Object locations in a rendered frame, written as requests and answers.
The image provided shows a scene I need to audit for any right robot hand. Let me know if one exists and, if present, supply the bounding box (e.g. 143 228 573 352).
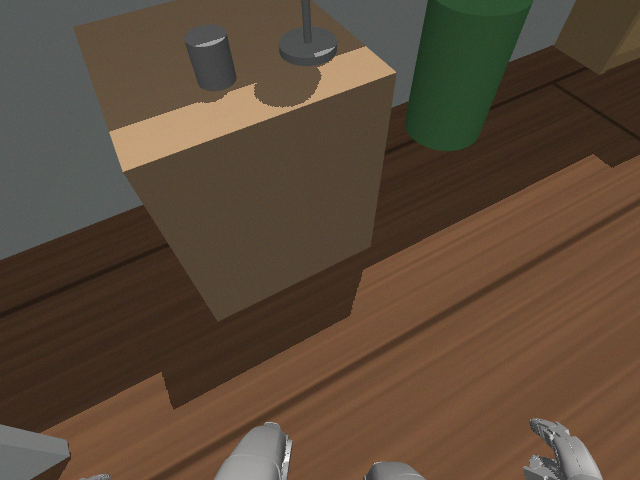
523 418 603 480

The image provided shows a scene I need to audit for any mug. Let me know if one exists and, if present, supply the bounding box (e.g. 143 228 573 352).
184 25 237 91

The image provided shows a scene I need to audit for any bookshelf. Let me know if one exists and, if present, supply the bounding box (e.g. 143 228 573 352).
554 0 640 75

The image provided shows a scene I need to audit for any desk lamp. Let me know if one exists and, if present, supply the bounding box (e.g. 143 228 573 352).
278 0 337 66

